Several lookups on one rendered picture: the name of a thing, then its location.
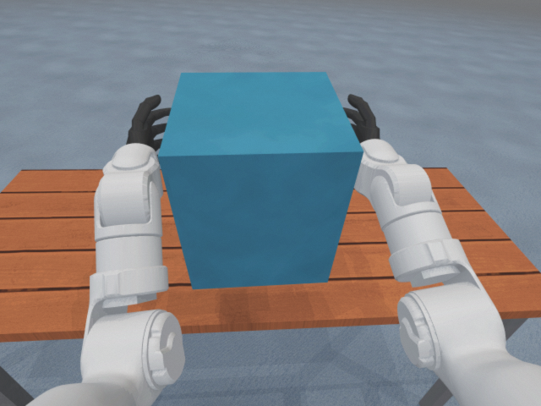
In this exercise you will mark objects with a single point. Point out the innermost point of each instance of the robot left hand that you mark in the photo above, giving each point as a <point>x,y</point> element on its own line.
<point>142,131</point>

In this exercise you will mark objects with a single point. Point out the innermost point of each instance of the table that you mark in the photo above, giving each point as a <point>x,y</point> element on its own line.
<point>48,253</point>

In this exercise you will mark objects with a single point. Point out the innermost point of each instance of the robot left upper arm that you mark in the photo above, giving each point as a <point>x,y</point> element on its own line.
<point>127,360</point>

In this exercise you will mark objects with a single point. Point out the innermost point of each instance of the robot left forearm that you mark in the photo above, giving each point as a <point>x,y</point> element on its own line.
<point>128,231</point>

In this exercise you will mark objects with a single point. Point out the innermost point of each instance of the robot right forearm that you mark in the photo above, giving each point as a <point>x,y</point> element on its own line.
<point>422,249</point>

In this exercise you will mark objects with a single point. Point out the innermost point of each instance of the robot right hand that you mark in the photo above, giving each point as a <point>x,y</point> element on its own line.
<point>365,128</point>

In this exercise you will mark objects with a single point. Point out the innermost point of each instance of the robot right upper arm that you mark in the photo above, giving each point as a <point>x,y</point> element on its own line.
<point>454,331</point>

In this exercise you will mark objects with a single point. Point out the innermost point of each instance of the carton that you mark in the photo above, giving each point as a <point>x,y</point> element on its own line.
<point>259,170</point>

